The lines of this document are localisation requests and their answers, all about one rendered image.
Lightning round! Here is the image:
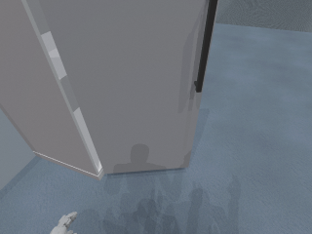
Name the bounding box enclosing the fridge door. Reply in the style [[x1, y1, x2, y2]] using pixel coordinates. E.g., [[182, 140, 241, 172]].
[[38, 0, 219, 174]]

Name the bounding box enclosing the handle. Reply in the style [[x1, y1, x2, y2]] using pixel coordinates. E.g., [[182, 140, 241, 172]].
[[194, 0, 218, 93]]

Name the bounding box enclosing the robot left hand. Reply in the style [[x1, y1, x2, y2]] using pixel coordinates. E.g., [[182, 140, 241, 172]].
[[50, 212, 78, 234]]

